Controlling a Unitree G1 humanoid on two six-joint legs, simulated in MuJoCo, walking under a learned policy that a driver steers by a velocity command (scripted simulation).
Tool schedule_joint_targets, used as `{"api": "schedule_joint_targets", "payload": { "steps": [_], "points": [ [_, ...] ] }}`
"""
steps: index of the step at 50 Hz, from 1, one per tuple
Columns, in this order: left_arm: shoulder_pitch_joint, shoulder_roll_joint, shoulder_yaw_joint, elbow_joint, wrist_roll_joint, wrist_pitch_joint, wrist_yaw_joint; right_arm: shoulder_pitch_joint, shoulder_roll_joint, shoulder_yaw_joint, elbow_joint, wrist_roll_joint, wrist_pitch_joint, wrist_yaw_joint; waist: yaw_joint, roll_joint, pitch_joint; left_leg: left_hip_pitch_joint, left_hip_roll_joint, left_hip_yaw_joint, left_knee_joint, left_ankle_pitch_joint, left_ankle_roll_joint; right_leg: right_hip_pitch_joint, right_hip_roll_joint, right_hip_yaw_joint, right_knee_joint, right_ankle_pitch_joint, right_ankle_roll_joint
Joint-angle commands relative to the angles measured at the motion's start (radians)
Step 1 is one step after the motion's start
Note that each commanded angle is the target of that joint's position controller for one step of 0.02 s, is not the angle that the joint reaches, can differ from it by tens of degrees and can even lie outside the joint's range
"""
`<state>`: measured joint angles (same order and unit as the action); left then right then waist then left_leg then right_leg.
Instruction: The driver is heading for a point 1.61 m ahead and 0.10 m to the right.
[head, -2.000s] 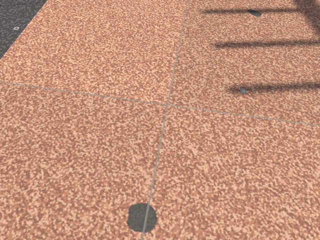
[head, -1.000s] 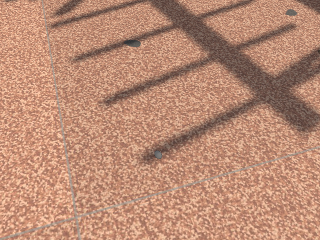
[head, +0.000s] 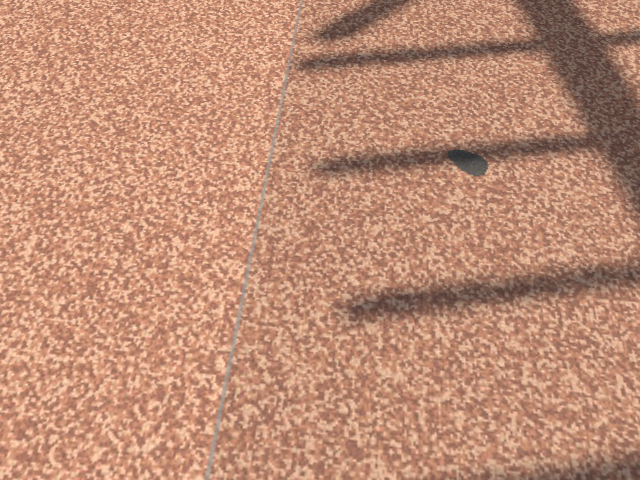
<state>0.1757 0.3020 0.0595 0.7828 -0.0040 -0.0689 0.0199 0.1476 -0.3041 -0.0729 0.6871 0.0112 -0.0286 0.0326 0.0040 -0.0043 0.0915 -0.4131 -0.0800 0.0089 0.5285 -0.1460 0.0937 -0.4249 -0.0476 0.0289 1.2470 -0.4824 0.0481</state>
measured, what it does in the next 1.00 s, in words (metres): walks ahead: right foot, then left foot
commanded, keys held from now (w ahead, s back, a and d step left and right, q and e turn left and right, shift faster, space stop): q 0.14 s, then no key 0.86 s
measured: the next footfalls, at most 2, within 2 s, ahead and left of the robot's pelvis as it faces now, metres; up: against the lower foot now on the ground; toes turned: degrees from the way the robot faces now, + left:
right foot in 0.36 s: +0.23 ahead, -0.15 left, +0.00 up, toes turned +12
left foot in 0.62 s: +0.12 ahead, +0.11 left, +0.00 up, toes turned +8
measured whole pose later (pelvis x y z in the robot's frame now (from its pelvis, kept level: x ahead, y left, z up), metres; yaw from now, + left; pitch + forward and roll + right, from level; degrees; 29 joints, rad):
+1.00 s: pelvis +0.13 -0.01 +0.01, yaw +11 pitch -2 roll +0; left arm 0.16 0.26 0.04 0.95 0.01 0.01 0.03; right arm 0.23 -0.22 -0.03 0.89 -0.01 0.00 -0.02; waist 0.01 0.00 0.04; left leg -0.16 -0.01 -0.06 0.52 -0.33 0.00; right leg -0.24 -0.03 0.04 0.50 -0.23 0.05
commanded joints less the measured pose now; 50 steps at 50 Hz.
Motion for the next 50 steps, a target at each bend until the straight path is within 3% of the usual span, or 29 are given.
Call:
{"api": "schedule_joint_targets", "payload": {
  "steps": [1, 4, 7, 9, 14, 16, 17, 18, 19, 20, 21, 22, 24, 25, 27, 30, 31, 32, 33, 34, 35, 39, 50],
  "points": [
    [0.057, 0.12, 0.035, -0.064, 0.012, 0.011, 0.014, 0.018, -0.134, -0.04, -0.076, -0.014, -0.008, -0.016, 0.024, 0.034, -0.197, 0.229, 0.266, -0.304, -0.186, 0.61, 0.205, -0.13, -0.035, 0.044, -0.045, 0.075, 0.012],
    [0.054, 0.086, 0.025, -0.07, 0.019, 0.029, 0.022, 0.026, -0.161, -0.048, -0.071, -0.011, -0.002, -0.032, 0.032, 0.054, -0.22, 0.186, 0.236, -0.26, -0.177, 0.674, 0.196, -0.122, -0.006, 0.035, -0.175, 0.141, 0.043],
    [-0.01, 0.079, 0.019, -0.088, 0.018, 0.037, 0.021, 0.028, -0.165, -0.049, -0.071, 0.003, 0.024, -0.053, 0.013, 0.081, -0.239, 0.189, 0.209, -0.27, -0.157, 0.542, 0.157, -0.12, 0.015, 0.047, -0.313, 0.244, 0.06],
    [-0.043, 0.077, 0.016, -0.092, 0.011, 0.041, 0.014, 0.024, -0.154, -0.043, -0.072, 0.0, 0.038, -0.063, -0.003, 0.101, -0.237, 0.192, 0.206, -0.277, -0.153, 0.427, 0.134, -0.103, 0.018, 0.049, -0.396, 0.305, 0.062],
    [-0.094, 0.091, 0.017, -0.107, 0.007, 0.032, -0.003, 0.041, -0.128, -0.025, -0.054, -0.013, 0.049, -0.059, -0.035, 0.137, -0.203, 0.213, 0.231, -0.347, -0.092, 0.349, 0.127, -0.026, 0.032, 0.044, -0.553, 0.26, 0.035],
    [-0.068, 0.086, 0.018, -0.103, 0.009, 0.019, -0.011, 0.02, -0.109, -0.013, -0.052, -0.006, 0.049, -0.058, -0.007, 0.142, -0.19, 0.22, 0.218, -0.373, -0.041, 0.322, 0.099, 0.057, 0.04, 0.029, -0.71, 0.314, -0.002],
    [-0.046, 0.083, 0.017, -0.098, 0.016, 0.01, -0.014, 0.023, -0.092, -0.005, -0.048, -0.004, 0.047, -0.058, 0.014, 0.13, -0.18, 0.193, 0.184, -0.371, -0.018, 0.26, 0.061, 0.152, 0.021, 0.04, -0.848, 0.484, -0.03],
    [-0.036, 0.136, 0.024, -0.106, 0.036, 0.005, -0.009, 0.063, -0.055, 0.008, -0.05, -0.025, 0.039, -0.058, -0.009, 0.037, -0.211, 0.145, 0.122, -0.323, 0.06, 0.112, 0.004, 0.271, -0.111, 0.155, -0.854, 0.759, -0.076],
    [-0.06, 0.179, 0.029, -0.113, 0.05, 0.013, -0.003, 0.166, -0.046, 0.009, -0.035, -0.033, 0.03, -0.057, -0.083, -0.158, -0.219, 0.044, 0.003, -0.21, 0.17, -0.279, -0.056, 0.351, -0.252, 0.298, -0.821, 1.027, -0.209],
    [-0.034, 0.092, 0.007, -0.091, 0.045, 0.018, -0.004, 0.144, -0.078, 0.005, -0.04, -0.034, 0.031, -0.059, -0.054, -0.228, -0.245, 0.021, 0.022, -0.165, 0.227, -0.419, -0.108, 0.328, -0.334, 0.41, -0.848, 0.971, -0.331],
    [-0.025, 0.07, -0.002, -0.088, 0.036, 0.018, -0.009, 0.092, -0.12, -0.006, -0.043, -0.024, 0.038, -0.062, -0.018, -0.197, -0.228, 0.005, 0.043, -0.159, 0.289, -0.44, -0.129, 0.33, -0.309, 0.411, -0.865, 0.896, -0.338],
    [-0.017, 0.088, 0.004, -0.078, 0.031, 0.021, -0.01, 0.051, -0.123, -0.013, -0.043, -0.015, 0.048, -0.066, 0.001, -0.177, -0.227, -0.029, 0.044, -0.148, 0.355, -0.455, -0.147, 0.348, -0.284, 0.386, -0.869, 0.843, -0.317],
    [-0.053, 0.116, 0.01, -0.076, 0.016, 0.026, -0.008, 0.054, -0.111, -0.018, -0.026, -0.011, 0.073, -0.067, -0.009, -0.132, -0.2, -0.022, 0.074, -0.147, 0.413, -0.435, -0.178, 0.303, -0.251, 0.312, -0.871, 0.781, -0.278],
    [-0.082, 0.113, 0.01, -0.074, 0.014, 0.033, -0.009, 0.067, -0.079, -0.009, -0.016, -0.007, 0.078, -0.064, -0.027, -0.127, -0.185, 0.019, 0.083, -0.124, 0.336, -0.414, -0.184, 0.264, -0.205, 0.25, -0.876, 0.738, -0.245],
    [-0.095, 0.091, 0.006, -0.063, 0.013, 0.049, -0.011, 0.066, -0.027, 0.007, 0.007, -0.005, 0.075, -0.061, -0.018, -0.161, -0.182, 0.109, 0.077, -0.072, 0.164, -0.301, -0.186, 0.238, -0.143, 0.172, -0.868, 0.712, -0.216],
    [-0.064, 0.072, -0.001, -0.037, 0.003, 0.058, -0.015, 0.083, -0.03, 0.003, 0.042, -0.009, 0.073, -0.054, -0.023, -0.166, -0.195, 0.258, 0.061, -0.033, -0.131, -0.026, -0.154, 0.226, -0.102, 0.134, -0.845, 0.558, -0.182],
    [-0.037, 0.065, -0.005, -0.027, 0.006, 0.052, -0.019, 0.064, -0.062, -0.001, 0.034, -0.021, 0.073, -0.054, -0.009, -0.132, -0.195, 0.307, 0.098, -0.078, -0.14, 0.041, -0.13, 0.189, -0.092, 0.137, -0.85, 0.443, -0.139],
    [-0.026, 0.061, -0.009, -0.024, 0.021, 0.042, -0.026, 0.053, -0.113, -0.009, 0.021, -0.028, 0.074, -0.059, 0.015, -0.048, -0.189, 0.328, 0.169, -0.139, -0.113, 0.136, -0.095, 0.145, -0.059, 0.104, -0.823, 0.335, -0.096],
    [-0.006, 0.034, -0.014, -0.016, 0.025, 0.037, -0.029, 0.039, -0.121, -0.014, 0.044, -0.026, 0.073, -0.055, 0.048, 0.085, -0.172, 0.229, 0.165, -0.141, -0.099, -0.027, -0.053, 0.186, 0.009, 0.025, -0.827, 0.245, -0.054],
    [-0.053, 0.055, -0.012, -0.008, 0.029, 0.038, -0.026, 0.025, -0.071, -0.003, 0.037, -0.028, 0.066, -0.048, 0.017, 0.065, -0.135, 0.157, 0.15, -0.145, -0.13, -0.134, -0.046, 0.226, 0.015, 0.011, -0.799, 0.257, -0.027],
    [-0.074, 0.057, -0.009, -0.006, 0.024, 0.04, -0.023, 0.026, -0.052, 0.004, 0.048, -0.035, 0.058, -0.047, 0.015, 0.057, -0.114, 0.128, 0.147, -0.145, -0.145, -0.159, -0.056, 0.237, 0.013, 0.01, -0.791, 0.284, -0.027],
    [-0.051, 0.054, -0.005, 0.03, 0.016, 0.051, -0.004, 0.061, -0.06, 0.007, 0.085, -0.027, 0.027, -0.054, 0.015, 0.061, -0.09, 0.133, 0.132, -0.128, -0.13, -0.058, -0.081, 0.244, 0.008, 0.017, -0.778, 0.37, -0.037],
    [-0.029, 0.058, 0.003, 0.146, 0.008, 0.067, 0.012, 0.098, -0.04, 0.019, 0.171, -0.019, 0.015, -0.059, 0.008, 0.018, -0.08, 0.171, 0.115, -0.108, -0.127, 0.02, -0.076, 0.265, 0.011, 0.014, -0.788, 0.424, -0.017]
  ]
}}
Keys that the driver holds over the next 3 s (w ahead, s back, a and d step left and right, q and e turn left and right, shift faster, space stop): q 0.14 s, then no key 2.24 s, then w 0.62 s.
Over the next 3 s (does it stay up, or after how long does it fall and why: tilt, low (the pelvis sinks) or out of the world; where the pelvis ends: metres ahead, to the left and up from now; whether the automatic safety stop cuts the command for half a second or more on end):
stays up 0.33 0.00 0.00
